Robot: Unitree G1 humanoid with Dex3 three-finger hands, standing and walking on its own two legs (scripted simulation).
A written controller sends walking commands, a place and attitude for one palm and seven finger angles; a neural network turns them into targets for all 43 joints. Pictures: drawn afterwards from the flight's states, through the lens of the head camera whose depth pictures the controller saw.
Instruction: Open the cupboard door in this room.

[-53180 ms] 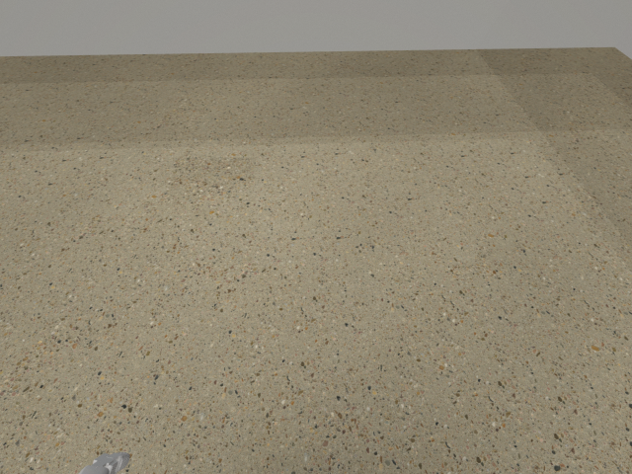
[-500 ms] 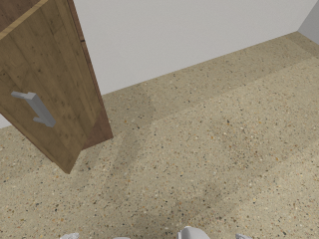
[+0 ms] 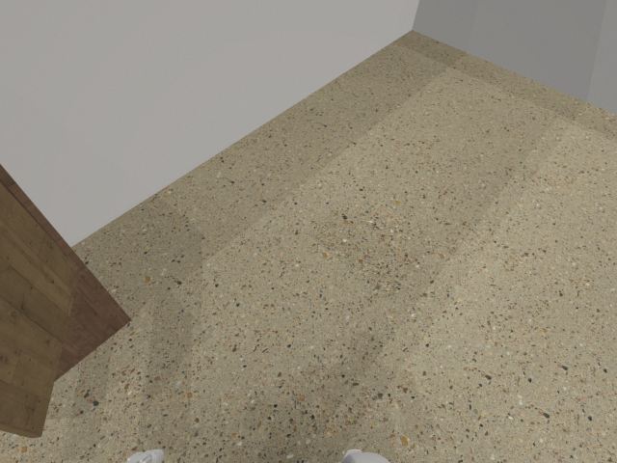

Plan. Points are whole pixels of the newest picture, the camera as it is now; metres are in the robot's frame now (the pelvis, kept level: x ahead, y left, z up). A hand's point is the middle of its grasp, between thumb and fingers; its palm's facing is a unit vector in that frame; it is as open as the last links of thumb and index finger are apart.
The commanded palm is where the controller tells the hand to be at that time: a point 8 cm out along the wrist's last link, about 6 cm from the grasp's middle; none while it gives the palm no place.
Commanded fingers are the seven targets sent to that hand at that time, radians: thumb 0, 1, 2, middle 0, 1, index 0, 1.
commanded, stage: walk to a spot facing it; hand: left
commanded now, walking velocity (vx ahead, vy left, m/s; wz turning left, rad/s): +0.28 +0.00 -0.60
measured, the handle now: out of the picture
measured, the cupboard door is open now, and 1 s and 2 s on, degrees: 50 50 50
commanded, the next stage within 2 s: turn to face it in 1.38 s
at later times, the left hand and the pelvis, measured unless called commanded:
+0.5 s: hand (242, 402) +0.22 +0.11 -0.16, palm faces -0.27 -0.94 -0.18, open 7.4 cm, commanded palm none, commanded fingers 0.00 0.90 0.90 -0.20 -0.30 -0.20 -0.30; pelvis +0.13 -0.06 +0.01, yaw -17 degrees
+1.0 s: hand (357, 241) +0.53 -0.08 -0.15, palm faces -0.50 -0.84 -0.22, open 7.4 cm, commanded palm none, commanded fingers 0.00 0.90 0.90 -0.20 -0.30 -0.20 -0.30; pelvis +0.32 -0.18 +0.00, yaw -29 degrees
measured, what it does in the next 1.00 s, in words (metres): walks ahead, turning right: right foot, then left foot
